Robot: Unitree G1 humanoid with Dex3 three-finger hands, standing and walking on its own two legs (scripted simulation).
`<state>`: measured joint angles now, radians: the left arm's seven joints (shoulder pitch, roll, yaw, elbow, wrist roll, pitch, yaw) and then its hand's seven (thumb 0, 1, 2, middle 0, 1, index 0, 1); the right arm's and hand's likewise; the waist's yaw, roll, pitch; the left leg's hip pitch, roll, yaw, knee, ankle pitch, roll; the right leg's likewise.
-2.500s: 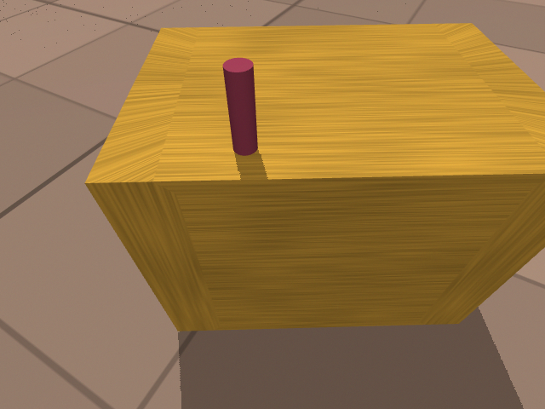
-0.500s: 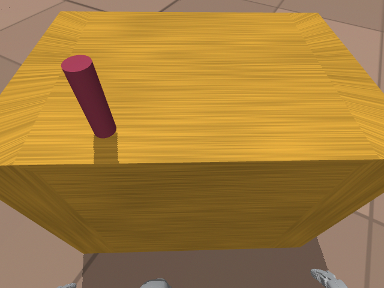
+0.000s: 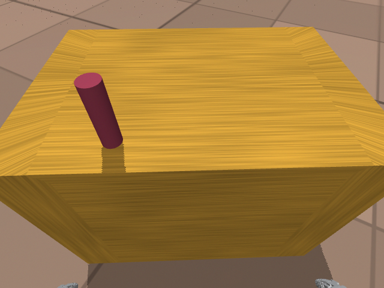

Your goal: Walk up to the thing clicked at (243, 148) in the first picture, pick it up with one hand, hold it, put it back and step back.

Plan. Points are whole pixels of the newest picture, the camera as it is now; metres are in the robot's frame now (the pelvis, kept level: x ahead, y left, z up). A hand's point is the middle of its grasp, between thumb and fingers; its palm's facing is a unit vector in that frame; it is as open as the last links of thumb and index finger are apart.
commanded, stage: walk up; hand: left
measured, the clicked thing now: (101, 114) +0.45 +0.21 +0.11
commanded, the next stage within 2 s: stand in 0.84 s
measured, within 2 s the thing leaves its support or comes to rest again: neither
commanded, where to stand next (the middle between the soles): +0.05 +0.00 m, yaw +0 degrees
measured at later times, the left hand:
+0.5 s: hand out of the picture +0.05 +0.27 -0.16, palm faces +0.01 -0.94 -0.35, open 7.4 cm
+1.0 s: hand out of the picture +0.09 +0.25 -0.16, palm faces -0.01 -0.94 -0.33, open 7.4 cm
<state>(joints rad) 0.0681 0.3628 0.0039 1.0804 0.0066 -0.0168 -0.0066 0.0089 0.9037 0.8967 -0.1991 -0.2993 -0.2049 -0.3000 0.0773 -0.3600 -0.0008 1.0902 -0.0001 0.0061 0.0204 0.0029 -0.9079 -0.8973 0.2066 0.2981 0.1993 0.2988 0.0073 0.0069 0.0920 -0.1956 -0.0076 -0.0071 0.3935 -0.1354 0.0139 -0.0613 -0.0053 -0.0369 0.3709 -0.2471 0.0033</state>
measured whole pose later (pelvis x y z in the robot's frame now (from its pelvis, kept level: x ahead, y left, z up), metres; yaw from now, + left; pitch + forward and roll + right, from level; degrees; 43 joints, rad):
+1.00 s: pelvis +0.02 +0.00 +0.00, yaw +1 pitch -2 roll +0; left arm 0.12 0.35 0.01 1.13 0.02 -0.01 -0.01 0.01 0.90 0.90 -0.20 -0.30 -0.20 -0.30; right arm 0.09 -0.34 0.00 1.13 -0.01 0.00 0.01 0.00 -0.91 -0.90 0.21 0.30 0.20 0.30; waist 0.00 -0.01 0.03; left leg -0.18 -0.02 -0.01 0.33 -0.13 0.02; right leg -0.04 -0.02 -0.04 0.32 -0.24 0.01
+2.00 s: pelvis +0.03 +0.00 +0.00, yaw +0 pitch -2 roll +0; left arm 0.14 0.35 0.00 1.12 0.01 -0.01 0.00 0.01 0.90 0.90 -0.20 -0.30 -0.20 -0.30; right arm 0.10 -0.35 0.02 1.14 0.00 -0.01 0.00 0.00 -0.91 -0.90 0.21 0.30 0.20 0.30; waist 0.00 0.00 0.05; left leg -0.14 -0.01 0.00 0.32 -0.14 0.01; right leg 0.00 -0.01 -0.03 0.28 -0.24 0.00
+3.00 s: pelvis +0.03 +0.00 +0.00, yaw -1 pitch -2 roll +0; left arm 0.14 0.35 0.00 1.11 0.01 -0.01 0.00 0.01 0.90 0.90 -0.20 -0.30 -0.20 -0.30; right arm 0.10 -0.35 0.01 1.14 0.00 -0.01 0.00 0.00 -0.91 -0.90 0.21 0.30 0.20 0.30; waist 0.00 0.00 0.05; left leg -0.14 -0.02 0.01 0.33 -0.15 0.02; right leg 0.00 -0.02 -0.02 0.29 -0.25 0.01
